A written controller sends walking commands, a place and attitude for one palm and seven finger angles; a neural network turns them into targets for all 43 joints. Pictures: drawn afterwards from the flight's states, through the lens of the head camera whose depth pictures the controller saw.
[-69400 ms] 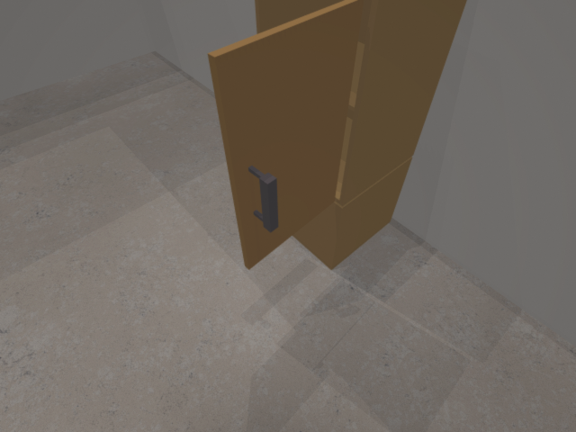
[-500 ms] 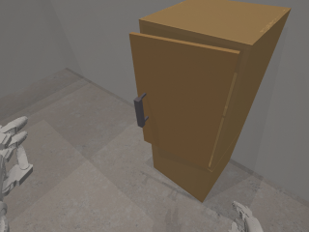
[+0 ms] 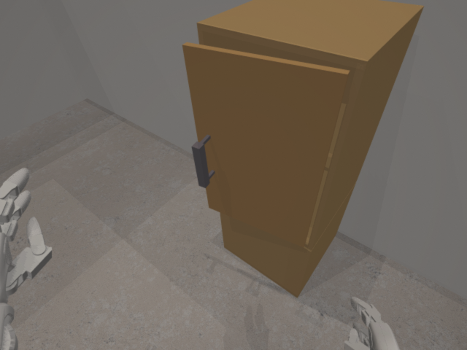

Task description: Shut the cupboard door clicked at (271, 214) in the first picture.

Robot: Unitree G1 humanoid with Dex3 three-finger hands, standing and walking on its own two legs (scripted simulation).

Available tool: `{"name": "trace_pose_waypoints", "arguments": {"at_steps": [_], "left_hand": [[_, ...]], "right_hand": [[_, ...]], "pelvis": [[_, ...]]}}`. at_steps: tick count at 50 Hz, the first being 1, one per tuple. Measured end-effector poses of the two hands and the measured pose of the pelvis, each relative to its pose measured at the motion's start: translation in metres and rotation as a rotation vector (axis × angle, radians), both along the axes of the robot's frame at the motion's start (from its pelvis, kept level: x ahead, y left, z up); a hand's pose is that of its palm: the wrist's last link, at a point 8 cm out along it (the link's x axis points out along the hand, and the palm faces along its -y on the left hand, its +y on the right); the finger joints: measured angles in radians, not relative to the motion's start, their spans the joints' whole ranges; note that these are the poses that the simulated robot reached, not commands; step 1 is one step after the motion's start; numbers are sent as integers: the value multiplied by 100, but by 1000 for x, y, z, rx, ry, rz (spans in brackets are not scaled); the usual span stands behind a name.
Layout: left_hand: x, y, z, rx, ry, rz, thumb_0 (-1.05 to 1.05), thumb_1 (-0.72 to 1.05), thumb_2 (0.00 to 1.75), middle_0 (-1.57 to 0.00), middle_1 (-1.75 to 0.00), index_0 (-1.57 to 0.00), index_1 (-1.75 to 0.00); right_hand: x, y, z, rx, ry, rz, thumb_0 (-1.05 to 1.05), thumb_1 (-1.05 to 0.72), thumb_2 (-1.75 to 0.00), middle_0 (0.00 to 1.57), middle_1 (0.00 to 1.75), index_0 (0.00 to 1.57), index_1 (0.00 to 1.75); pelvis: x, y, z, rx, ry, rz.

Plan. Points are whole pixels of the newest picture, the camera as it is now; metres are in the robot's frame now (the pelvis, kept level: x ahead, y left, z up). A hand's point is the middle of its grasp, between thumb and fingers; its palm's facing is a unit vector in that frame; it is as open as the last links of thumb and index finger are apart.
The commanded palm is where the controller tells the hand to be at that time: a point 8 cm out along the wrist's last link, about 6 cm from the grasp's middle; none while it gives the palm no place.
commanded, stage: step back with the hand held close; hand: left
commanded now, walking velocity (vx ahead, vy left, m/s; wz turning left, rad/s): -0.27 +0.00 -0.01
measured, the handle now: (205, 161) +0.63 +0.16 -0.07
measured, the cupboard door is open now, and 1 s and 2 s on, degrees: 10 10 10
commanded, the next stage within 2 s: stop stepping back and stand still in 1.56 s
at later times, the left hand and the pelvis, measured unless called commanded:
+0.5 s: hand (10, 278) +0.16 +0.30 +0.15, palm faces +0.42 -0.77 -0.49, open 7.4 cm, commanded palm +0.10 +0.33 +0.17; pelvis -0.05 +0.03 -0.02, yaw -1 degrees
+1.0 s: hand out of the picture +0.10 +0.30 +0.16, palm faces +0.46 -0.74 -0.50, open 7.4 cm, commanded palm +0.03 +0.33 +0.17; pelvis -0.10 +0.02 -0.02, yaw +2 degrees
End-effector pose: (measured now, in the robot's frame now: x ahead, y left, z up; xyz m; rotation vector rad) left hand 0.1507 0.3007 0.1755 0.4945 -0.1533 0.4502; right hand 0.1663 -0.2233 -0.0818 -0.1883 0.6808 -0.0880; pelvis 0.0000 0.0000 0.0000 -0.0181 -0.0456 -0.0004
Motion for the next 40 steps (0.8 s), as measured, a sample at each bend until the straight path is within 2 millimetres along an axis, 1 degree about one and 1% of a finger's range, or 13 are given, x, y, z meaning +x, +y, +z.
{"name": "trace_pose_waypoints", "arguments": {"at_steps": [8,14,17,21,28,35,40], "left_hand": [[9,8,-7,38,37,-46,2,89,90,-21,-30,-21,-30],[6,19,-3,83,36,-80,2,89,90,-22,-30,-22,-30],[-1,24,-1,97,19,-88,2,89,90,-22,-30,-22,-30],[-16,29,-2,102,-6,-86,2,89,90,-22,-30,-22,-30],[-45,35,-9,98,-58,-44,1,89,90,-21,-30,-22,-30],[-63,27,-8,107,-131,-33,2,89,90,-21,-30,-21,-30],[-71,19,-3,106,-166,-65,2,89,90,-21,-30,-21,-30]], "right_hand": [[-15,-13,-4,-56,71,-85,2,-90,-90,20,30,20,30],[-29,-10,-1,-75,80,-129,2,-90,-90,20,30,20,30],[-37,-5,1,-77,69,-130,2,-90,-90,20,30,20,30],[-50,3,3,-79,56,-117,2,-90,-90,20,30,20,30],[-73,13,-4,-85,53,-75,2,-90,-90,20,30,20,30],[-92,12,-14,-79,60,-45,2,-90,-90,20,30,21,30],[-107,5,-14,-85,74,-49,2,-90,-90,20,30,21,30]], "pelvis": [[-3,14,-4,2,55,-7],[-14,23,-7,8,61,-19],[-23,27,-9,7,61,-24],[-36,30,-12,4,60,-24],[-57,31,-19,-1,46,-11],[-73,24,-26,-3,28,0],[-82,21,-26,-1,39,9]]}}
